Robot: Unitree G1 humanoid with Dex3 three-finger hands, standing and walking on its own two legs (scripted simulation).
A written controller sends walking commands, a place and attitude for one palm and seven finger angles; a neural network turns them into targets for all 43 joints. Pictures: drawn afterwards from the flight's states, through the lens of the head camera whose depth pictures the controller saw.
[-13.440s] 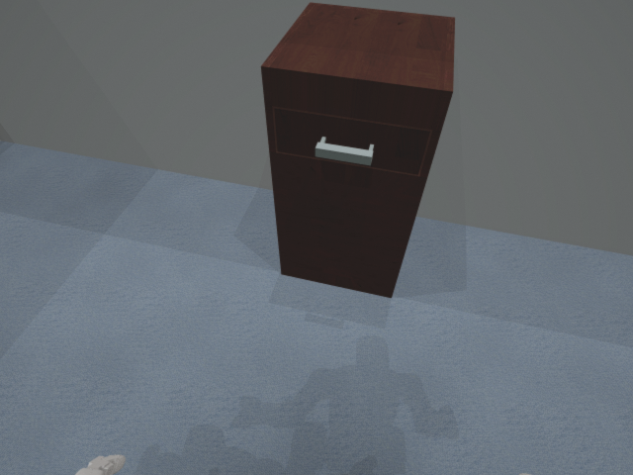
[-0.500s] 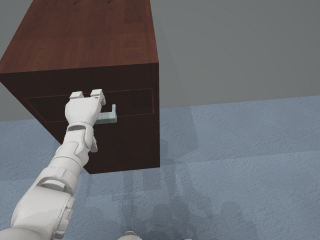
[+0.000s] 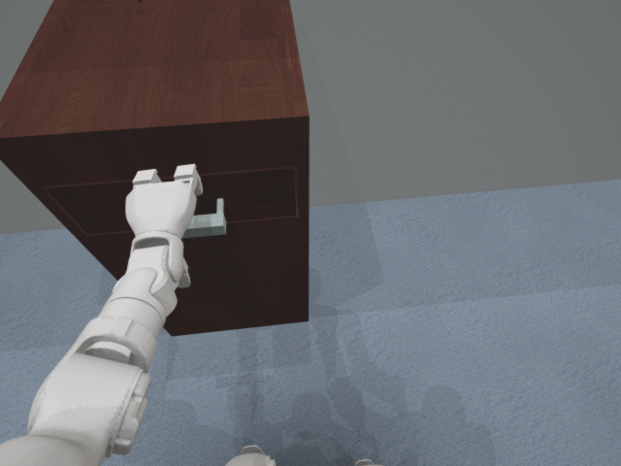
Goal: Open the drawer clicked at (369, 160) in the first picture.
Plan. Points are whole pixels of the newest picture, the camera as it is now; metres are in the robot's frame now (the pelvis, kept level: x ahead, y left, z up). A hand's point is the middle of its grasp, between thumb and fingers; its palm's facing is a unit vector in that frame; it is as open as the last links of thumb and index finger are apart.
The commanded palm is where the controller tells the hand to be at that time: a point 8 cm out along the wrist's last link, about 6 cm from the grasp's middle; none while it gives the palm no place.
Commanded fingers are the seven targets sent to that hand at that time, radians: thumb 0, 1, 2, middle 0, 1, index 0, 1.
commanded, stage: re-aim the fingers above the handle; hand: left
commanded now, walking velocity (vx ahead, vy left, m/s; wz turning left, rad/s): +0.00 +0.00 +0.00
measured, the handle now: (182, 217) +0.52 +0.20 -0.06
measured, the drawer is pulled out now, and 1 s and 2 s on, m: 0.00 0.00 0.00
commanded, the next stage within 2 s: lower the fingers behind the handle in 1.10 s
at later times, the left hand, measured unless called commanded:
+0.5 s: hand (170, 228) +0.45 +0.19 +0.00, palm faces -0.05 -0.04 -1.00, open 13.8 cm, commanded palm +0.43 +0.19 +0.06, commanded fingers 0.00 -0.50 0.30 -0.30 -1.20 -0.30 -1.20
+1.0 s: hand (174, 230) +0.45 +0.19 +0.00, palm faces -0.06 -0.05 -1.00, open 13.8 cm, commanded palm +0.43 +0.19 +0.06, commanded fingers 0.00 -0.50 0.30 -0.30 -1.20 -0.30 -1.20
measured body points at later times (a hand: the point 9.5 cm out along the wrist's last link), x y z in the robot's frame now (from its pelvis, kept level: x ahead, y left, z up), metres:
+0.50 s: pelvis +0.01 +0.00 +0.00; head +0.09 -0.01 +0.44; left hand +0.45 +0.19 +0.05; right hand +0.03 -0.26 -0.13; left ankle +0.02 +0.10 -0.69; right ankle -0.04 -0.10 -0.69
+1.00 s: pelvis +0.00 +0.00 +0.00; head +0.09 -0.01 +0.44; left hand +0.45 +0.19 +0.05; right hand +0.05 -0.27 -0.13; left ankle +0.02 +0.10 -0.69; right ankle -0.04 -0.10 -0.69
